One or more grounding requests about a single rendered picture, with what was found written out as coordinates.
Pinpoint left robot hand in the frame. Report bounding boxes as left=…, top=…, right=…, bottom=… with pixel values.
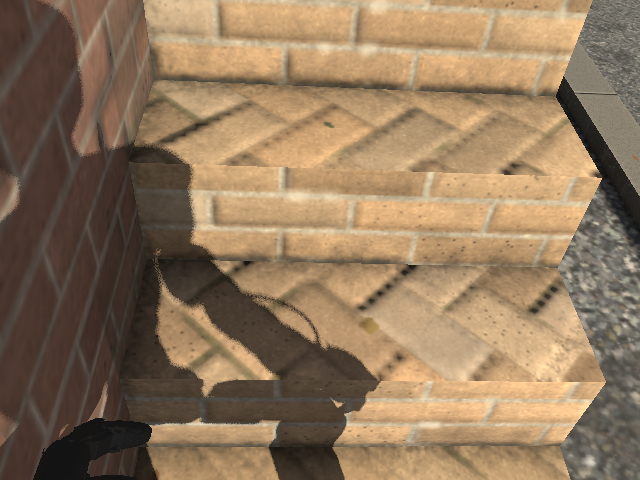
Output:
left=33, top=418, right=152, bottom=480

